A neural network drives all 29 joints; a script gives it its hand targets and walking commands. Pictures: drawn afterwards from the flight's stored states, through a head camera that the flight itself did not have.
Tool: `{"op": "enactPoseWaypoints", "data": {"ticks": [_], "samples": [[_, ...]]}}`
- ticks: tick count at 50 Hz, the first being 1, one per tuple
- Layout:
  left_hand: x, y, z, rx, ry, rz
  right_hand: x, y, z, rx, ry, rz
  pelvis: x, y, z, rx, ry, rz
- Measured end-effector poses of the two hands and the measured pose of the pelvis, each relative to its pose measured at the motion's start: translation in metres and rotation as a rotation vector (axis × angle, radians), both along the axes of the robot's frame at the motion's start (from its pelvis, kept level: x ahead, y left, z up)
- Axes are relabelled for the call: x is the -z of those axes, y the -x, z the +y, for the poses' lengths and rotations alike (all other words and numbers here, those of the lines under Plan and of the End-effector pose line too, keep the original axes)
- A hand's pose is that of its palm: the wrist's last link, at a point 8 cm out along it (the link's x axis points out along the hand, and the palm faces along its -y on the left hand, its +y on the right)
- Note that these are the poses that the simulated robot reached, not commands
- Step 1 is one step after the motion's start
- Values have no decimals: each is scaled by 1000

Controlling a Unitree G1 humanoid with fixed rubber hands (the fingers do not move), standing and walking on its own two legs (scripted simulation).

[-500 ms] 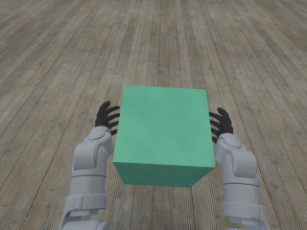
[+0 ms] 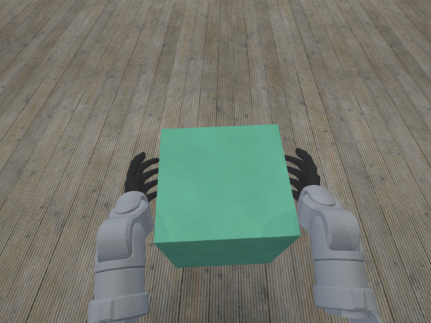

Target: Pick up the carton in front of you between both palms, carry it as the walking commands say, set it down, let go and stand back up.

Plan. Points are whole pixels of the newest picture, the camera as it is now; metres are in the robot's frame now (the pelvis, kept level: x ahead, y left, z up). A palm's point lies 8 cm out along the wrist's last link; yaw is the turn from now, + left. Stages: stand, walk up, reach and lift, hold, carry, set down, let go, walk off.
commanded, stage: carry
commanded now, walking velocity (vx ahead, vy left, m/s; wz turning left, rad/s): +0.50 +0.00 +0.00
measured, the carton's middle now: (221, 203) +0.34 +0.01 -0.01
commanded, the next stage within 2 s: none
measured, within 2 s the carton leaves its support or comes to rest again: neither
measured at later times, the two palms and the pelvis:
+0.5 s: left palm (141, 99) +0.55 +0.18 +0.09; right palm (276, 105) +0.52 -0.12 +0.09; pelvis +0.32 +0.05 +0.01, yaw -3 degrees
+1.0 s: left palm (172, 29) +0.84 +0.14 +0.10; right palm (276, 29) +0.85 -0.16 +0.09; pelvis +0.61 -0.02 +0.01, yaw +0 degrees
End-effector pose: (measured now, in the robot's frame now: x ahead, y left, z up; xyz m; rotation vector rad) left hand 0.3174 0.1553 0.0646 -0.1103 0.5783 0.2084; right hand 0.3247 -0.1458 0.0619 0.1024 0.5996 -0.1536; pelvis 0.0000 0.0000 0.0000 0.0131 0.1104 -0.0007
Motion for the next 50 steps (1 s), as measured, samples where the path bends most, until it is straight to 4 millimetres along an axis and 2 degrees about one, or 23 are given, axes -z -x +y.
{"op": "enactPoseWaypoints", "data": {"ticks": [5, 10, 13, 17, 21, 26, 30, 34, 38, 40, 44, 50], "samples": [[-23, -36, 10, -51, 17, 10, -19, -45, 11, -17, -43, 11, -17, -64, -1, -2, -36, 0], [-38, -86, 14, -12, -3, -11, -30, -85, 16, -20, -16, -14, -14, -132, 12, 0, -24, -16], [-36, -120, 19, 24, -5, -18, -32, -111, 20, 3, 4, -22, -5, -177, 24, 6, -10, -32], [-20, -166, 29, 59, 15, -8, -25, -148, 30, 31, 36, -12, 12, -234, 40, 30, -15, -50], [-16, -198, 28, 104, 12, 86, -18, -169, 31, 67, 24, 84, 1, -275, 47, 50, 5, -45], [-24, -245, 26, 127, 7, 107, -27, -210, 28, 90, 23, 108, -11, -328, 48, 49, 23, -44], [-33, -289, 21, 114, 1, 69, -37, -260, 24, 76, 24, 70, -12, -375, 40, 45, 24, -45], [-37, -341, 11, 94, -9, 30, -39, -318, 13, 52, 21, 30, -5, -428, 26, 42, 14, -53], [-31, -402, -7, 79, -34, 2, -26, -384, -5, 29, 9, 1, 14, -487, 6, 24, 11, -69], [-24, -430, -14, 73, -50, 27, -17, -415, -13, 19, -2, 25, 17, -510, -3, 14, 25, -64], [-18, -465, -18, 40, -41, 114, -13, -460, -17, -14, 2, 112, 4, -547, -14, -3, 7, -51], [-35, -524, -19, 19, -36, 103, -29, -523, -18, -31, 3, 99, -14, -611, -19, 2, -11, -41]]}}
